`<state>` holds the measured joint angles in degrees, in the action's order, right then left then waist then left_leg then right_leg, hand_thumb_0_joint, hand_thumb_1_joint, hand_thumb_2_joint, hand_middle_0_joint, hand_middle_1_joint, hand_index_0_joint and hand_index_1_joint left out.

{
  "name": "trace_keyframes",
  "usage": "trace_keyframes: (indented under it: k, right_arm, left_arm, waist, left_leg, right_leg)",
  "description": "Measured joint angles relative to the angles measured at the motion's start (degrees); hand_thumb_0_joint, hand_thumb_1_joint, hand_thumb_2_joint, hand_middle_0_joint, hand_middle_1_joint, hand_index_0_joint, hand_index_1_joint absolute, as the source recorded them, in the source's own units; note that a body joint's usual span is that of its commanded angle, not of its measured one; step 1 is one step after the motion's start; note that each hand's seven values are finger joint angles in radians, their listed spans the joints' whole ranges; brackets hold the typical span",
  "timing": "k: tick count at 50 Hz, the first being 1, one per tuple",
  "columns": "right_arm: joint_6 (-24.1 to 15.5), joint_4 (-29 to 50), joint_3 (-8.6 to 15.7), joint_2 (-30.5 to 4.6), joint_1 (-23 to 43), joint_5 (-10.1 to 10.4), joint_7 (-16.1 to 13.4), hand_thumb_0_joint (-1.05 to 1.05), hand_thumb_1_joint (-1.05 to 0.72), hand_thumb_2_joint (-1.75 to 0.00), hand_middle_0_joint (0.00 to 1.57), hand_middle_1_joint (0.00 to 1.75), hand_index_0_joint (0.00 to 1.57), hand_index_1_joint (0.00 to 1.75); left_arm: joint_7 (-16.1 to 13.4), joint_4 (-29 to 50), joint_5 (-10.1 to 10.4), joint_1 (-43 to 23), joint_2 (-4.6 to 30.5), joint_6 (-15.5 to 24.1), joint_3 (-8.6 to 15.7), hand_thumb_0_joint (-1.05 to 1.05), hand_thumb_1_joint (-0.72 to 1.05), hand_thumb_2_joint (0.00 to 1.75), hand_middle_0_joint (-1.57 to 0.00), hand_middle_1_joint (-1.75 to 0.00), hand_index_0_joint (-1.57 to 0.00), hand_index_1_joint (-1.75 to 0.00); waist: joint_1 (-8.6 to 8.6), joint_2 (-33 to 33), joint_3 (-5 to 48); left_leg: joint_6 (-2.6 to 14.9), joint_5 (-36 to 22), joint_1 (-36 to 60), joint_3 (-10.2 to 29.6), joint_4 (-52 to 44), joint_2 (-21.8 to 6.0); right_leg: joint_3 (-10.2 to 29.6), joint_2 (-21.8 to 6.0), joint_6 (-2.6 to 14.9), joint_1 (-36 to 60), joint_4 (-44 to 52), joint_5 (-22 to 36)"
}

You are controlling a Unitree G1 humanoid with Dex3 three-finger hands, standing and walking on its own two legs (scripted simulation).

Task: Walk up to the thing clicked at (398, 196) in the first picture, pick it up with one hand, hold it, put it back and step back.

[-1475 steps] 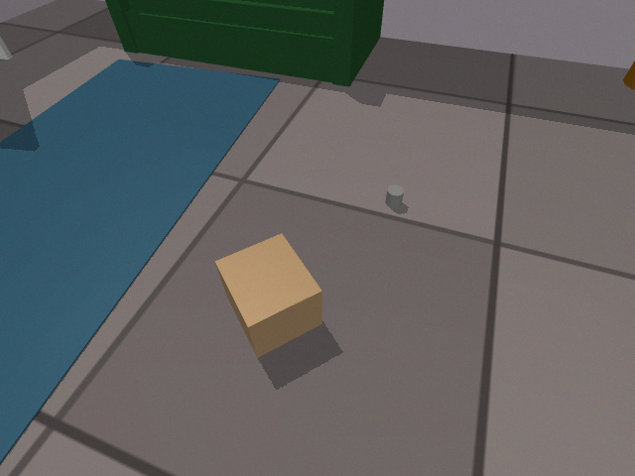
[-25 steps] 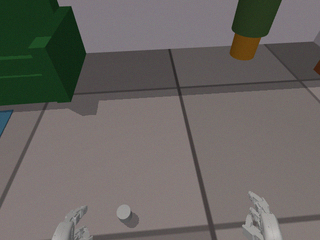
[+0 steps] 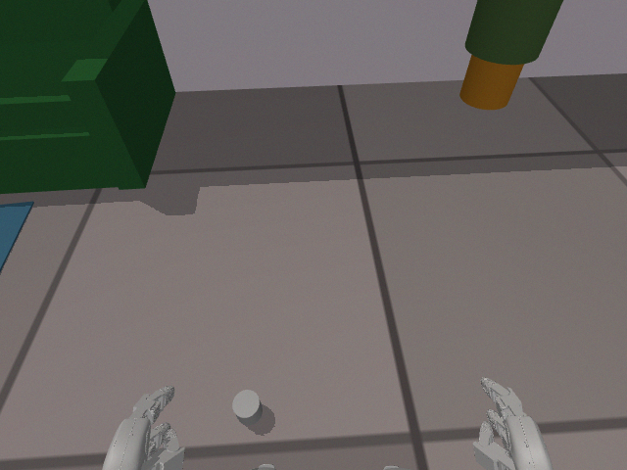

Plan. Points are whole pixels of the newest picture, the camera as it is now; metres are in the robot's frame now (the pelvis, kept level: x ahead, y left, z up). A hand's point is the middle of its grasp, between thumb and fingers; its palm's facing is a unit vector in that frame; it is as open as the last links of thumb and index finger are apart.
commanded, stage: stand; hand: left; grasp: from above
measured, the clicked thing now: (247, 407) +0.41 +0.21 -0.68
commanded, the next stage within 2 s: none
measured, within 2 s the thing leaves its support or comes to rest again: neither
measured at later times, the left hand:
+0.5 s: hand out of the picture +0.05 +0.24 -0.11, palm faces +0.05 -0.95 -0.32, open 7.4 cm
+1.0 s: hand out of the picture +0.03 +0.25 -0.10, palm faces +0.04 -0.94 -0.35, open 7.4 cm
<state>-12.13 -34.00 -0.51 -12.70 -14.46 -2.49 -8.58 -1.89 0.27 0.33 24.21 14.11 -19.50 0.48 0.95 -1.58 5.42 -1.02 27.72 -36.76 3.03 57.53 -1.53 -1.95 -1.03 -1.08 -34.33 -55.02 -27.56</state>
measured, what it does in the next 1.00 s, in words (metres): rises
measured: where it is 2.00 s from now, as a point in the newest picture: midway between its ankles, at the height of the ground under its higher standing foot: outside the picture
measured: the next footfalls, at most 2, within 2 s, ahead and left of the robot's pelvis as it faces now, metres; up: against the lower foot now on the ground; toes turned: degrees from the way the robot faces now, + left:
none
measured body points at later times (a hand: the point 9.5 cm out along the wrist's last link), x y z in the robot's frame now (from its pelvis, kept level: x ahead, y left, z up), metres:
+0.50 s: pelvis +0.00 +0.01 +0.05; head +0.01 +0.01 +0.50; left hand +0.05 +0.29 -0.09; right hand +0.08 -0.27 -0.08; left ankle +0.02 +0.13 -0.68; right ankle +0.00 -0.13 -0.68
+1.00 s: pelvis -0.01 +0.00 +0.06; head -0.01 +0.00 +0.51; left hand +0.03 +0.29 -0.07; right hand +0.06 -0.29 -0.08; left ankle +0.02 +0.13 -0.68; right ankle +0.00 -0.13 -0.68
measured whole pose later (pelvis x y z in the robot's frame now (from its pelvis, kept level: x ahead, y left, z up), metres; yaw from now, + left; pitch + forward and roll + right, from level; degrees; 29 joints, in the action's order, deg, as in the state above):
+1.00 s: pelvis -0.01 +0.00 +0.06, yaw +1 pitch -4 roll +0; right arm 0.4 -63.7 1.9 -17.7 -8.7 -1.1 -0.5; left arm -1.4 -65.8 -2.0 9.5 17.4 -0.5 2.3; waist -0.9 -1.0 -3.6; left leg -0.9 10.9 -7.9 2.4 23.0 -0.3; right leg -2.3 -2.3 -1.5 -6.1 -22.2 -11.7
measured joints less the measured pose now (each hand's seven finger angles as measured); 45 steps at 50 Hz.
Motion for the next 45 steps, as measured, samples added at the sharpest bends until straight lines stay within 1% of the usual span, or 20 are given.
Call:
trace_keyframes:
  k: [1, 2, 3, 5, 9, 13, 16, 23, 29, 36, 45]
  right_arm:
    - [2.0, -2.6, -0.1, -0.6, 1.4, -1.2, 1.5, 0.01, -0.9, -0.9, 0.2, 0.3, 0.21, 0.3]
    - [4.1, -4.9, -0.3, -1.3, 2.6, -2.1, 3.0, 0.01, -0.9, -0.9, 0.2, 0.3, 0.21, 0.3]
    - [5.7, -6.6, -0.3, -1.9, 3.5, -2.5, 4.3, 0.01, -0.9, -0.9, 0.2, 0.3, 0.21, 0.3]
    - [7.6, -9.1, 0.2, -2.7, 4.4, -2.0, 6.2, 0.01, -0.9, -0.9, 0.21, 0.3, 0.21, 0.3]
    - [9.3, -12.2, 2.0, -3.5, 4.0, -0.6, 8.0, 0.01, -0.9, -0.9, 0.21, 0.3, 0.21, 0.3]
    - [10.5, -15.4, 3.3, -4.3, 3.2, -0.4, 8.3, 0.01, -0.9, -0.9, 0.2, 0.3, 0.21, 0.3]
    - [11.1, -17.5, 3.6, -4.4, 2.7, -0.3, 8.1, 0.01, -0.91, -0.9, 0.2, 0.3, 0.21, 0.3]
    - [11.8, -21.8, 3.0, -3.5, 3.1, 0.3, 7.6, 0.01, -0.91, -0.9, 0.2, 0.3, 0.21, 0.3]
    - [12.0, -24.7, 2.4, -3.0, 4.2, 0.9, 7.4, 0.0, -0.91, -0.9, 0.2, 0.3, 0.21, 0.3]
    - [12.1, -27.0, 2.2, -3.3, 5.3, 1.2, 7.5, 0.0, -0.91, -0.9, 0.2, 0.3, 0.21, 0.3]
    - [12.4, -29.0, 2.4, -4.5, 5.9, 1.3, 7.9, 0.0, -0.91, -0.9, 0.2, 0.3, 0.21, 0.3]
  left_arm:
    - [-0.1, -5.8, -1.2, -3.0, 0.4, 3.6, -0.3, 0.01, 0.91, 0.9, -0.21, -0.3, -0.2, -0.3]
    - [-0.2, -11.1, -2.1, -5.6, 0.8, 6.3, -0.3, 0.01, 0.91, 0.9, -0.21, -0.3, -0.2, -0.3]
    - [-0.2, -15.8, -2.7, -7.6, 1.1, 8.4, -0.1, 0.01, 0.91, 0.9, -0.21, -0.3, -0.2, -0.3]
    - [-0.1, -23.0, -3.4, -10.2, 1.8, 11.2, 0.3, 0.01, 0.91, 0.9, -0.21, -0.3, -0.2, -0.3]
    - [0.0, -32.9, -3.4, -11.2, 2.7, 14.1, 1.5, 0.01, 0.91, 0.9, -0.21, -0.3, -0.2, -0.3]
    - [-0.1, -41.1, -3.4, -10.9, 2.8, 15.9, 2.2, 0.01, 0.91, 0.9, -0.2, -0.3, -0.2, -0.3]
    - [-0.2, -46.0, -3.3, -10.6, 2.6, 16.7, 2.4, 0.01, 0.91, 0.9, -0.2, -0.3, -0.2, -0.3]
    - [-0.2, -54.5, -2.6, -11.0, 1.9, 17.6, 2.3, 0.01, 0.91, 0.9, -0.2, -0.3, -0.2, -0.3]
    - [-0.1, -59.4, -2.4, -12.0, 1.6, 18.0, 1.9, 0.01, 0.91, 0.9, -0.21, -0.3, -0.2, -0.3]
    - [0.0, -62.9, -2.5, -13.4, 2.1, 18.5, 1.8, 0.01, 0.91, 0.9, -0.21, -0.3, -0.2, -0.3]
    - [0.3, -65.3, -2.4, -14.4, 3.1, 18.9, 1.8, 0.01, 0.91, 0.9, -0.2, -0.3, -0.2, -0.3]
  waist:
    - [-0.84, 0.7, -1.6]
    - [-1.4, 1.3, -2.7]
    - [-1.72, 1.7, -3.6]
    - [-2.05, 2.2, -5.3]
    - [-2.23, 2.9, -6.6]
    - [-2.13, 2.4, -7.0]
    - [-2.11, 2.1, -7.4]
    - [-2.27, 1.7, -8.4]
    - [-2.31, 1.1, -8.8]
    - [-2.3, 0.8, -8.8]
    - [-1.98, 0.6, -8.8]
  left_leg:
    - [0.16, -0.6, 1.9, -0.5, -1.3, 0.3]
    - [0.23, -1.2, 3.4, -0.9, -2.5, 0.6]
    - [0.28, -1.8, 4.6, -1.1, -3.7, 0.9]
    - [0.38, -2.9, 7.1, -1.5, -5.9, 1.4]
    - [0.49, -4.3, 10.8, -2.1, -9.5, 1.8]
    - [0.69, -5.2, 13.9, -1.9, -12.3, 1.6]
    - [0.79, -6.1, 16.1, -1.7, -14.6, 1.5]
    - [0.92, -9.2, 21.1, -1.5, -21.1, 1.5]
    - [0.92, -12.2, 24.8, -1.3, -26.7, 1.6]
    - [0.79, -14.8, 27.7, -1.1, -31.2, 1.7]
    - [0.4, -16.5, 28.8, -0.8, -33.9, 1.4]
  right_leg:
    - [0.5, -0.4, 0.08, 1.5, 0.5, 0.2]
    - [0.8, -0.7, 0.15, 2.6, 1.1, 0.6]
    - [1.0, -1.0, 0.16, 3.6, 1.8, 0.9]
    - [1.3, -1.5, 0.0, 5.6, 3.1, 1.5]
    - [1.8, -1.9, -0.27, 8.8, 6.0, 2.6]
    - [1.5, -1.7, -0.54, 12.3, 9.5, 4.0]
    - [1.3, -1.7, -0.67, 14.8, 12.4, 5.1]
    - [0.9, -1.6, -0.87, 20.3, 19.7, 8.7]
    - [0.5, -1.7, -1.01, 24.4, 25.7, 11.8]
    - [0.2, -1.8, -1.02, 27.1, 29.8, 14.1]
    - [-0.2, -1.5, -0.69, 28.2, 32.2, 15.6]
